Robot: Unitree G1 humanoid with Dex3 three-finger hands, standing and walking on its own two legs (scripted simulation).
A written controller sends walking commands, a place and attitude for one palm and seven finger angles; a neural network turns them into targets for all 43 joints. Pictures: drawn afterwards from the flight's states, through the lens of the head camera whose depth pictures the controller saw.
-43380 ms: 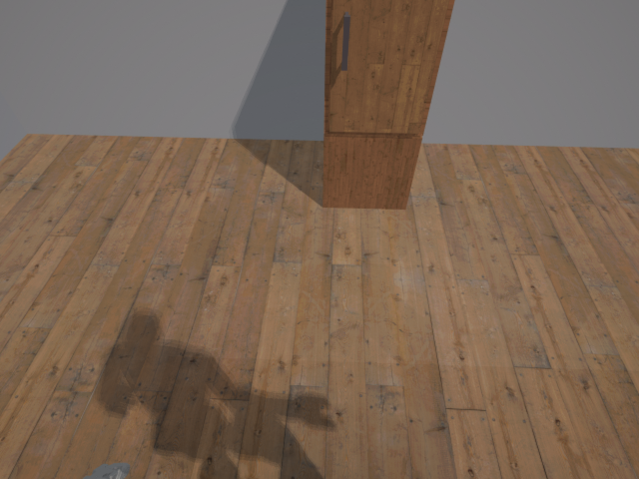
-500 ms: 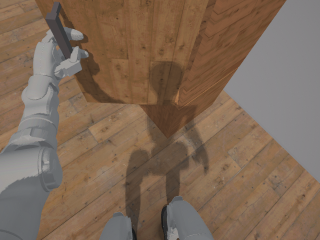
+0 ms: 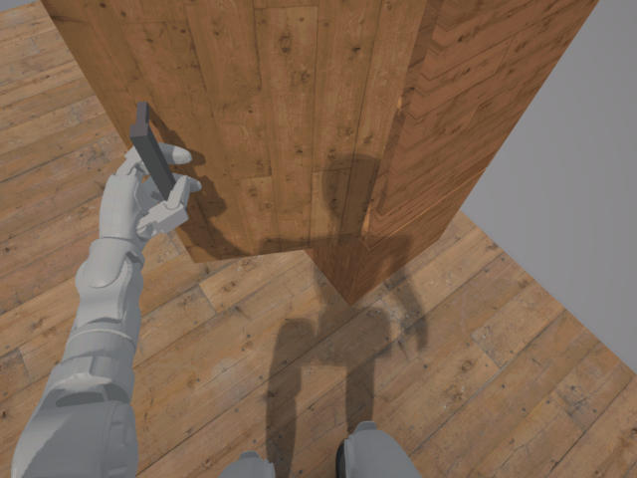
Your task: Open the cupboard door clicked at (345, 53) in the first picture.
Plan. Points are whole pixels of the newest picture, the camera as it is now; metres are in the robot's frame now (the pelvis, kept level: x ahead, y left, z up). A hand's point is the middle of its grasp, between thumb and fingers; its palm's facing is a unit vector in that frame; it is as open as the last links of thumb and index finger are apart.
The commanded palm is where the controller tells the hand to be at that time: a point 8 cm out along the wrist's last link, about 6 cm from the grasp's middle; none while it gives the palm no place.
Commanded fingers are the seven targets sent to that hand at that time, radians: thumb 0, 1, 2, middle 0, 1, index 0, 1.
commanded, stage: pull the door open along its arc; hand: left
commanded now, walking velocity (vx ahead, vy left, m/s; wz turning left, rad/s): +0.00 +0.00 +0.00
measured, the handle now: (163, 165) +0.50 +0.17 +0.06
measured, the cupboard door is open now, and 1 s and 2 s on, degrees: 62 100 100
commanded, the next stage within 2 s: open thumb and fingers to let go in 0.62 s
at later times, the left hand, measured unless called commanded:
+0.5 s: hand (244, 301) +0.31 +0.07 +0.05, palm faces +0.32 -0.95 +0.00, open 5.9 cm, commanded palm +0.25 +0.12 +0.05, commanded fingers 0.00 0.90 0.90 -0.40 -1.35 -0.40 -1.35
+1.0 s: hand (275, 332) +0.28 +0.03 +0.05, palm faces +0.32 -0.95 -0.02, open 7.6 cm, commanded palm +0.23 +0.09 +0.05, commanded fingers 0.00 -0.15 0.45 -0.32 -1.24 -0.32 -1.24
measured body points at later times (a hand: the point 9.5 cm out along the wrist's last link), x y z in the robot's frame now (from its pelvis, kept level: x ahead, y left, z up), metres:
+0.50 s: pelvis +0.01 -0.03 +0.01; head +0.07 -0.04 +0.45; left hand +0.29 +0.12 +0.05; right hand +0.20 -0.23 -0.10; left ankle -0.05 +0.09 -0.67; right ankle +0.03 -0.11 -0.67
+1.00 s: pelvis -0.01 -0.05 +0.00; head +0.04 -0.08 +0.45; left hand +0.26 +0.08 +0.05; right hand +0.17 -0.26 -0.11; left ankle -0.05 +0.09 -0.67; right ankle +0.03 -0.11 -0.67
